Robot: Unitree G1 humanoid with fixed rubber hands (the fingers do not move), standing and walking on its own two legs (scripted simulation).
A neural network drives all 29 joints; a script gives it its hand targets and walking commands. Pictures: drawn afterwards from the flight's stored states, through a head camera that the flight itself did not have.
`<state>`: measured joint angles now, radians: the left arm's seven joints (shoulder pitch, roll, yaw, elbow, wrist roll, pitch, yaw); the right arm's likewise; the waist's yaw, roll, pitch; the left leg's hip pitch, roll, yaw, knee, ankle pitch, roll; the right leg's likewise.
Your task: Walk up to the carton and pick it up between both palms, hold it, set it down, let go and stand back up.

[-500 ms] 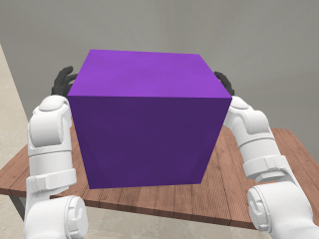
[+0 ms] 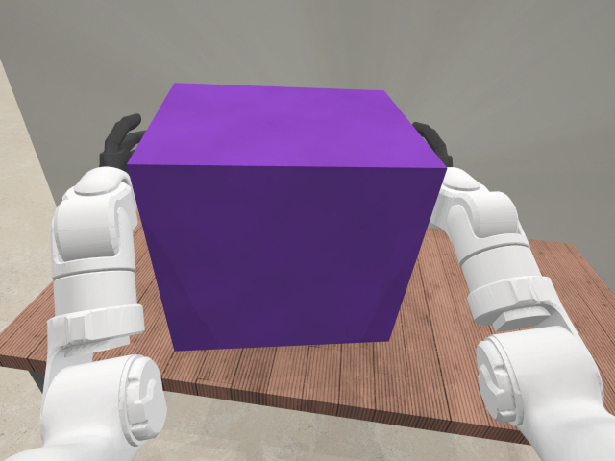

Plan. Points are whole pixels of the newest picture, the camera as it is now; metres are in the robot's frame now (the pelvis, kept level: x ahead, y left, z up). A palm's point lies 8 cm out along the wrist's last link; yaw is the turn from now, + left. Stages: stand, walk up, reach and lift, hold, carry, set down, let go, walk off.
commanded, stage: hold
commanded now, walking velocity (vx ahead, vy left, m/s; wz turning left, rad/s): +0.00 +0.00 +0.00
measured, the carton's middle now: (284, 214) +0.39 +0.02 +0.20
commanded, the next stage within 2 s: none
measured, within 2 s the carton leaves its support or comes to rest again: neither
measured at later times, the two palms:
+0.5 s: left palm (124, 179) +0.35 +0.20 +0.27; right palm (449, 180) +0.36 -0.18 +0.28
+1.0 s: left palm (123, 182) +0.35 +0.20 +0.27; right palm (442, 184) +0.36 -0.17 +0.27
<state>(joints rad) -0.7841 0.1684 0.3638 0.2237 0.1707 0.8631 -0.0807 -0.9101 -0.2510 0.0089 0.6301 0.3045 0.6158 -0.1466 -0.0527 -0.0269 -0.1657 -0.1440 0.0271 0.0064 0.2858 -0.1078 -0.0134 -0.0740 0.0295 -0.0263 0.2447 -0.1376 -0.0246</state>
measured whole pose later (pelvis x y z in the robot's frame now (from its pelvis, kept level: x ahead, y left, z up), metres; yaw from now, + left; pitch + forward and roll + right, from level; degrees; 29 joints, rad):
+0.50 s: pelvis -0.01 +0.00 +0.00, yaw -1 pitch -3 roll +0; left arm -0.79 0.14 0.38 0.22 0.20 0.88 -0.09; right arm -0.92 -0.25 -0.02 0.63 0.29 0.65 -0.14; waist -0.05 -0.02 -0.16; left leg -0.12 0.03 0.02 0.28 -0.10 -0.01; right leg -0.06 0.03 -0.01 0.25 -0.13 -0.02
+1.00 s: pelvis +0.01 +0.01 +0.00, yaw +0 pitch -4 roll -1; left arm -0.70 0.14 0.33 0.09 0.18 0.91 -0.07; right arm -0.83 -0.28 0.03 0.52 0.37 0.65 -0.16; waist -0.08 -0.03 -0.16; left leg -0.10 0.02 -0.01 0.31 -0.14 -0.01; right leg -0.01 0.03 -0.02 0.22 -0.15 -0.02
